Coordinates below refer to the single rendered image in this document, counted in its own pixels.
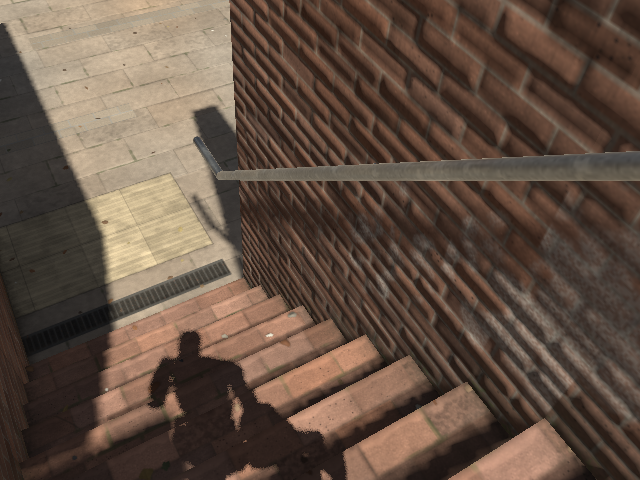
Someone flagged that stairs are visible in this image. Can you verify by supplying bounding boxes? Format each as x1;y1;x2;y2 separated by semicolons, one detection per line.
19;277;597;480

